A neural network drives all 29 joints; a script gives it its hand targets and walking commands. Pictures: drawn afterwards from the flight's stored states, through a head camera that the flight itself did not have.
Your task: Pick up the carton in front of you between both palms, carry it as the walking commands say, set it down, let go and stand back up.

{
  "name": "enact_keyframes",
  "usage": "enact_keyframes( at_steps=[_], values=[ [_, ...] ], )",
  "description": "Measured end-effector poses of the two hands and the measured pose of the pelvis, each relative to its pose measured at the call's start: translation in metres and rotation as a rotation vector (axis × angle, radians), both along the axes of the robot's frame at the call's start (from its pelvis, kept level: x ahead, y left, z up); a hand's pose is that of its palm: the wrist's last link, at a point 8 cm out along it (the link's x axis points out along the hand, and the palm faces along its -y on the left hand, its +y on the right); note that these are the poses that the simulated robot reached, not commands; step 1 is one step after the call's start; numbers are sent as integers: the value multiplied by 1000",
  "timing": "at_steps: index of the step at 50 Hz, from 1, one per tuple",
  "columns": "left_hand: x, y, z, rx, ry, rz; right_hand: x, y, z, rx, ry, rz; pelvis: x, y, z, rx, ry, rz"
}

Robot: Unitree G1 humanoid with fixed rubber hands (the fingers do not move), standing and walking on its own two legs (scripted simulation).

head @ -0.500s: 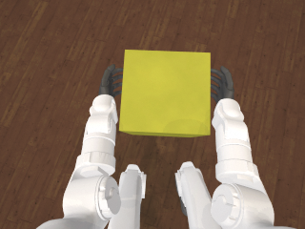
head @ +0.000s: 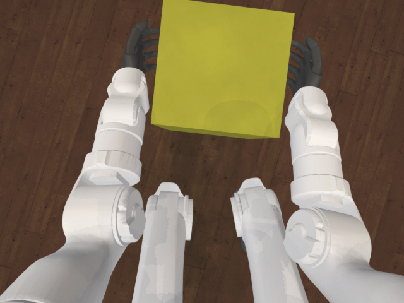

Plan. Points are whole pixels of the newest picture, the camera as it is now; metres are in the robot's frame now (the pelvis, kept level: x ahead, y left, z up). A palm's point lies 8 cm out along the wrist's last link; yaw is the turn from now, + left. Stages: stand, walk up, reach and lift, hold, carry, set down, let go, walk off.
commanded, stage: set down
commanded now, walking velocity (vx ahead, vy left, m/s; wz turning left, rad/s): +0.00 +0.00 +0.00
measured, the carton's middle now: (216, 85) +0.51 -0.02 -0.21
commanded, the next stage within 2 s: none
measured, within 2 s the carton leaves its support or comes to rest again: rests again in 0.70 s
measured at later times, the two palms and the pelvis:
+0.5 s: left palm (148, 73) +0.54 +0.13 -0.23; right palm (284, 94) +0.49 -0.17 -0.22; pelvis +0.00 +0.00 -0.07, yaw -1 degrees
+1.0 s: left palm (149, 77) +0.54 +0.13 -0.25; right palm (283, 97) +0.49 -0.17 -0.24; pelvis +0.00 +0.00 -0.09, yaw -1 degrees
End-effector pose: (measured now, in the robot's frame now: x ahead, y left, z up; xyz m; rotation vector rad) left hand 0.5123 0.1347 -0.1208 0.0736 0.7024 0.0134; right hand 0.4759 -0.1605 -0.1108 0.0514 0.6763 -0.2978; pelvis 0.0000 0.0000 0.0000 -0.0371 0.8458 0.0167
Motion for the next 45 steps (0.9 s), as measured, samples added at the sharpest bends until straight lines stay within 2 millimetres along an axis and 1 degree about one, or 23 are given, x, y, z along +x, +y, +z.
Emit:
enact_keyframes(
  at_steps=[13, 16, 21, 27, 32, 39, 45],
  values=[
    [18, -3, -84, 20, 28, -46, 9, -2, -84, 0, 30, -25, -7, 1, -53, -10, -31, 1],
    [21, -4, -98, 33, 36, -64, 9, -3, -98, 16, 33, -39, -6, 2, -61, -12, -66, -12],
    [26, -7, -104, 29, 37, -67, 10, -6, -107, 21, 30, -45, -1, 2, -70, -6, -94, -8],
    [27, -4, -108, 34, 46, -62, 13, -3, -112, 27, 36, -27, 2, 0, -76, -5, -104, -10],
    [22, 0, -116, 39, 65, -65, 11, -2, -117, 29, 53, -9, 1, 0, -79, -6, -121, -8],
    [20, -2, -124, 42, 78, -77, 8, -5, -123, 25, 63, 7, -2, 2, -83, -10, -154, -6],
    [22, -3, -125, 36, 78, -90, 9, -7, -126, 22, 67, 21, -3, 3, -86, -12, -169, -6]
  ],
)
